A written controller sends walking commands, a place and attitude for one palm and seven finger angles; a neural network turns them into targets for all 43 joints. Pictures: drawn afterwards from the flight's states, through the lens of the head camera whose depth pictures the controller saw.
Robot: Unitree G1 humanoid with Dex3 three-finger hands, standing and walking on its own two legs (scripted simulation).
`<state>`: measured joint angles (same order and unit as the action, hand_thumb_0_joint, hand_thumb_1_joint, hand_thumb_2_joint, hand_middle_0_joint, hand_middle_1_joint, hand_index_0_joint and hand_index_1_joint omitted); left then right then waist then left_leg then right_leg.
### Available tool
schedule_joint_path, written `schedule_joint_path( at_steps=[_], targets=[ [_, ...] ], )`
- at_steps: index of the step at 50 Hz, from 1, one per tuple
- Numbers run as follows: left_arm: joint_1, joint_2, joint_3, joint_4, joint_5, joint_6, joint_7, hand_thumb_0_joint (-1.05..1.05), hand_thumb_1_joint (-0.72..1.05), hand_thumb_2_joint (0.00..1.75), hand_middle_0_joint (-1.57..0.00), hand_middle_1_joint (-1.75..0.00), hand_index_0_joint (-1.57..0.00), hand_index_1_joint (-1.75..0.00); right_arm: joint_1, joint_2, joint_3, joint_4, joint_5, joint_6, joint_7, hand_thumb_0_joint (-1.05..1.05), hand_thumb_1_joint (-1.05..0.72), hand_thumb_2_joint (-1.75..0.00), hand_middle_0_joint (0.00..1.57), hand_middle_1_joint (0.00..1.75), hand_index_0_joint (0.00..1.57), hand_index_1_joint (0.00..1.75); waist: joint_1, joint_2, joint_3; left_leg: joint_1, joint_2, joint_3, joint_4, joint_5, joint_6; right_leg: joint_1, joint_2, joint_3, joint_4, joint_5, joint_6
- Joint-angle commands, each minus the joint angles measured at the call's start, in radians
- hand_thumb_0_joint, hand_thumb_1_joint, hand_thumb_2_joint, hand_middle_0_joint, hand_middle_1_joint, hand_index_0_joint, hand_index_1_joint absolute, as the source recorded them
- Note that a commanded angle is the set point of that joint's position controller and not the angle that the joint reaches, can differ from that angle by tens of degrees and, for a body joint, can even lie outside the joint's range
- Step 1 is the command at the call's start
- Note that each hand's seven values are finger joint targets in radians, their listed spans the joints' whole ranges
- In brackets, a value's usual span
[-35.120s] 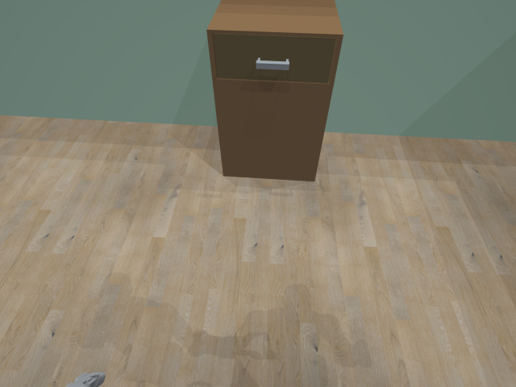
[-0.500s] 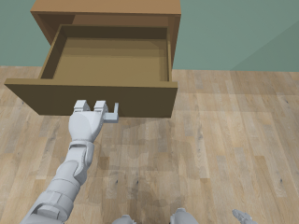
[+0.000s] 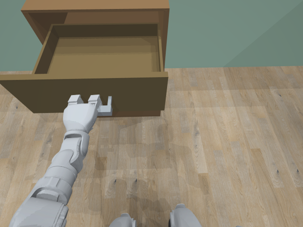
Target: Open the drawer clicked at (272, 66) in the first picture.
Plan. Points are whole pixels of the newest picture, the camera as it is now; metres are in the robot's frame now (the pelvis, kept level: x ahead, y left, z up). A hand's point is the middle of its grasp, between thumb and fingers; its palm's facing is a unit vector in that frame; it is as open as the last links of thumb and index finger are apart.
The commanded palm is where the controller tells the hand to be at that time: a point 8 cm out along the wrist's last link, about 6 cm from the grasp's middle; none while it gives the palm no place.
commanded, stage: pull the drawer open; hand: left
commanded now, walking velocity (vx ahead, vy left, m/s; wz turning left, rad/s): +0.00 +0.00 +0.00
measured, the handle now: (91, 105) +0.46 +0.18 -0.02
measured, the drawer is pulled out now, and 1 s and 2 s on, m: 0.30 0.30 0.30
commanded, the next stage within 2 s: none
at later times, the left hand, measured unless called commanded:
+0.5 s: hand (88, 126) +0.40 +0.19 -0.04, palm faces -0.04 -0.08 -1.00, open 6.2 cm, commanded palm +0.38 +0.19 +0.01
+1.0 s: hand (87, 123) +0.41 +0.19 -0.04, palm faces -0.05 -0.04 -1.00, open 5.7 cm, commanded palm +0.39 +0.18 +0.01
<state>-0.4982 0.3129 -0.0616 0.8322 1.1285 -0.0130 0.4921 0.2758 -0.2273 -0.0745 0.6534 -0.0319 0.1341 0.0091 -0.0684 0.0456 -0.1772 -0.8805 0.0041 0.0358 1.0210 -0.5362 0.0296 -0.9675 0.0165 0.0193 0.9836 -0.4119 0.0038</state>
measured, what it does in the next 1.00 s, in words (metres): stands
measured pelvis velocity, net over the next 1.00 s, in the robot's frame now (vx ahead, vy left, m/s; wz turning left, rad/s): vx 0.02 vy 0.00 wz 0.01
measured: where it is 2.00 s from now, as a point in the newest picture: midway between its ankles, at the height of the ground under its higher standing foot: outside the picture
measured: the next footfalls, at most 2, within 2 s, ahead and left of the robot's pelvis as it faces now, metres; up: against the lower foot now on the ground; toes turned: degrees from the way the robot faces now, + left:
none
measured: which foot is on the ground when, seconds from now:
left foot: down 0.00-1.00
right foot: down 0.00-1.00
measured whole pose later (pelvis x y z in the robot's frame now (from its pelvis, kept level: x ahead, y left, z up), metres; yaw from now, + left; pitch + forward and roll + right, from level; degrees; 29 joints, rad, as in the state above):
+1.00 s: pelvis +0.02 +0.00 +0.00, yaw +1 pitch +23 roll -1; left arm -0.48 0.29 -0.09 0.80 1.15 -0.02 0.49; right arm 0.23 -0.22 -0.07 0.66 -0.05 0.12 0.01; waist -0.03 0.05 -0.18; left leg -0.86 -0.01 0.00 1.02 -0.56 0.02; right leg -0.94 0.01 -0.01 0.98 -0.44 0.00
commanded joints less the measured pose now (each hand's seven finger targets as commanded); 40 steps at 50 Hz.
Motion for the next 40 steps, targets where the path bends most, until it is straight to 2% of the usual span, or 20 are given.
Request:
schedule_joint_path(
  at_steps=[1,4,6,7,12,13,15,16,20,21,23,24,25,27,29,31,33,36,38,40],
  targets=[
    [-0.156,0.115,0.03,-0.166,-0.008,-0.01,0.064,0.0,0.9,0.9,-0.4,-1.35,-0.4,-1.35,0.046,-0.144,-0.047,-0.089,0.002,-0.031,-0.009,0.0,-0.9,-0.9,0.2,0.3,0.2,0.3,0.032,-0.047,-0.401,0.191,-0.026,-0.008,-0.126,0.446,-0.002,0.345,0.027,-0.04,-0.091,0.366,-0.057],
    [-0.09,0.134,0.051,-0.209,-0.015,0.0,0.063,0.0,0.9,0.9,-0.4,-1.35,-0.4,-1.35,0.04,-0.147,-0.048,-0.097,0.003,-0.034,-0.008,0.0,-0.9,-0.9,0.2,0.3,0.2,0.3,0.053,-0.025,-0.44,0.22,-0.023,-0.007,-0.134,0.488,-0.005,0.375,0.028,-0.037,-0.09,0.398,-0.062],
    [-0.026,0.075,0.01,-0.248,-0.027,0.004,0.057,0.0,0.9,0.9,-0.4,-1.35,-0.4,-1.35,0.042,-0.142,-0.052,-0.104,0.006,-0.041,-0.005,0.0,-0.9,-0.9,0.2,0.3,0.2,0.3,0.05,-0.034,-0.43,0.245,-0.016,-0.008,-0.142,0.527,-0.005,0.377,0.029,-0.042,-0.098,0.418,-0.059],
    [0.005,0.099,0.03,-0.259,-0.03,0.007,0.055,0.0,0.9,0.9,-0.4,-1.35,-0.4,-1.35,0.042,-0.146,-0.051,-0.102,0.007,-0.042,-0.005,0.0,-0.9,-0.9,0.2,0.3,0.2,0.3,0.056,-0.04,-0.421,0.247,-0.014,-0.007,-0.145,0.545,-0.005,0.385,0.029,-0.038,-0.099,0.436,-0.059],
    [0.164,0.101,0.04,-0.374,-0.041,0.019,0.046,0.0,0.9,0.9,-0.4,-1.35,-0.4,-1.35,0.03,-0.145,-0.05,-0.12,0.006,-0.055,0.001,0.0,-0.9,-0.9,0.2,0.3,0.2,0.3,0.074,-0.028,-0.418,0.285,-0.003,-0.009,-0.151,0.656,-0.01,0.419,0.026,-0.032,-0.101,0.521,-0.056],
    [0.194,0.08,0.025,-0.405,-0.046,0.02,0.043,0.0,0.9,0.9,-0.4,-1.35,-0.4,-1.35,0.03,-0.144,-0.048,-0.129,0.005,-0.059,0.005,0.0,-0.9,-0.9,0.2,0.3,0.2,0.3,0.074,-0.029,-0.416,0.291,-0.001,-0.011,-0.151,0.678,-0.01,0.424,0.025,-0.034,-0.1,0.54,-0.055],
    [0.26,0.104,0.054,-0.451,-0.045,0.025,0.045,0.0,0.9,0.9,-0.4,-1.35,-0.4,-1.35,0.026,-0.143,-0.048,-0.134,0.003,-0.063,0.008,0.0,-0.9,-0.9,0.2,0.3,0.2,0.3,0.087,-0.017,-0.434,0.314,0.005,-0.015,-0.144,0.745,-0.013,0.434,0.023,-0.03,-0.091,0.583,-0.054],
    [0.289,0.069,0.027,-0.461,-0.05,0.03,0.041,0.0,0.9,0.9,-0.4,-1.35,-0.4,-1.35,0.022,-0.142,-0.047,-0.138,0.002,-0.067,0.012,0.0,-0.9,-0.9,0.2,0.3,0.2,0.3,0.078,-0.022,-0.407,0.314,0.006,-0.013,-0.141,0.755,-0.014,0.425,0.022,-0.033,-0.094,0.6,-0.052],
    [0.362,0.078,0.038,-0.534,-0.048,0.046,0.044,0.0,0.9,0.9,-0.4,-1.35,-0.4,-1.35,0.018,-0.142,-0.045,-0.148,-0.002,-0.075,0.024,0.0,-0.9,-0.9,0.2,0.3,0.2,0.3,0.083,-0.013,-0.42,0.339,0.012,-0.022,-0.128,0.826,-0.018,0.434,0.019,-0.031,-0.081,0.657,-0.047],
    [0.217,0.074,0.016,-0.513,-0.04,0.049,0.048,0.0,0.9,0.9,-0.4,-1.35,-0.4,-1.35,0.023,-0.148,-0.045,-0.128,-0.005,-0.075,0.02,0.0,-0.9,-0.9,0.2,0.3,0.2,0.3,0.038,-0.021,-0.39,0.325,0.012,-0.024,-0.116,0.781,-0.017,0.395,0.018,-0.03,-0.085,0.643,-0.043],
    [-0.059,0.149,0.051,-0.457,0.0,0.04,0.067,0.0,0.9,0.9,-0.4,-1.35,-0.4,-1.35,0.052,-0.153,-0.045,-0.087,-0.014,-0.076,0.002,0.0,-0.9,-0.9,0.2,0.3,0.2,0.3,0.001,-0.001,-0.388,0.292,0.006,-0.027,-0.088,0.706,-0.018,0.337,0.017,-0.031,-0.061,0.579,-0.042],
    [-0.103,0.16,0.061,-0.438,0.013,0.036,0.075,0.0,0.9,0.9,-0.4,-1.35,-0.4,-1.35,0.061,-0.152,-0.046,-0.078,-0.018,-0.076,-0.004,0.0,-0.9,-0.9,0.2,0.3,0.2,0.3,0.003,0.003,-0.379,0.286,0.003,-0.026,-0.081,0.7,-0.016,0.319,0.018,-0.035,-0.058,0.564,-0.044],
    [-0.083,0.182,0.086,-0.389,0.028,0.041,0.086,0.0,0.9,0.9,-0.4,-1.35,-0.4,-1.35,0.063,-0.152,-0.045,-0.074,-0.021,-0.072,-0.005,0.0,-0.9,-0.9,0.2,0.3,0.2,0.3,0.02,0.004,-0.404,0.29,-0.001,-0.027,-0.079,0.699,-0.019,0.323,0.017,-0.036,-0.051,0.546,-0.045],
    [-0.106,0.114,0.029,-0.376,0.027,0.053,0.094,0.0,0.9,0.9,-0.4,-1.35,-0.4,-1.35,0.064,-0.144,-0.048,-0.074,-0.019,-0.068,-0.002,0.0,-0.9,-0.9,0.2,0.3,0.2,0.3,0.015,0.019,-0.43,0.319,-0.004,-0.028,-0.072,0.769,-0.022,0.324,0.016,-0.042,-0.05,0.585,-0.045],
    [-0.132,0.134,0.043,-0.365,0.019,0.074,0.09,0.0,0.9,0.9,-0.4,-1.35,-0.4,-1.35,0.072,-0.148,-0.051,-0.064,-0.018,-0.055,-0.002,0.0,-0.9,-0.9,0.2,0.3,0.2,0.3,0.017,0.011,-0.459,0.355,0.002,-0.041,-0.063,0.883,-0.024,0.337,0.015,-0.043,-0.041,0.647,-0.042],
    [-0.166,0.092,0.001,-0.382,0.003,0.094,0.073,0.0,0.9,0.9,-0.4,-1.35,-0.4,-1.35,0.07,-0.142,-0.053,-0.063,-0.015,-0.04,0.0,0.0,-0.9,-0.9,0.2,0.3,0.2,0.3,0.009,0.018,-0.499,0.405,0.007,-0.051,-0.061,0.961,-0.024,0.345,0.013,-0.044,-0.043,0.674,-0.033],
    [-0.186,0.085,-0.009,-0.349,-0.009,0.1,0.057,0.0,0.9,0.9,-0.4,-1.35,-0.4,-1.35,0.059,-0.138,-0.051,-0.064,-0.01,-0.03,-0.005,0.0,-0.9,-0.9,0.2,0.3,0.2,0.3,0.004,-0.02,-0.458,0.379,0.004,-0.05,-0.079,0.836,-0.022,0.348,0.015,-0.051,-0.069,0.594,-0.036],
    [-0.206,0.109,0.007,-0.314,-0.004,0.067,0.045,0.0,0.9,0.9,-0.4,-1.35,-0.4,-1.35,0.05,-0.134,-0.042,-0.07,-0.011,-0.03,-0.019,0.0,-0.9,-0.9,0.2,0.3,0.2,0.3,0.004,-0.059,-0.425,0.312,-0.014,-0.028,-0.093,0.697,-0.008,0.387,0.012,-0.042,-0.085,0.583,-0.041],
    [-0.209,0.097,0.001,-0.292,0.005,0.039,0.041,0.0,0.9,0.9,-0.4,-1.35,-0.4,-1.35,0.049,-0.129,-0.039,-0.07,-0.013,-0.032,-0.023,0.0,-0.9,-0.9,0.2,0.3,0.2,0.3,0.003,-0.06,-0.405,0.302,-0.017,-0.027,-0.085,0.728,-0.004,0.378,0.011,-0.041,-0.078,0.618,-0.043],
    [-0.211,0.142,0.041,-0.271,0.013,0.02,0.039,0.0,0.9,0.9,-0.4,-1.35,-0.4,-1.35,0.053,-0.133,-0.039,-0.066,-0.015,-0.028,-0.024,0.0,-0.9,-0.9,0.2,0.3,0.2,0.3,0.019,-0.049,-0.422,0.29,-0.015,-0.03,-0.078,0.746,-0.007,0.376,0.011,-0.037,-0.063,0.617,-0.045]
  ],
)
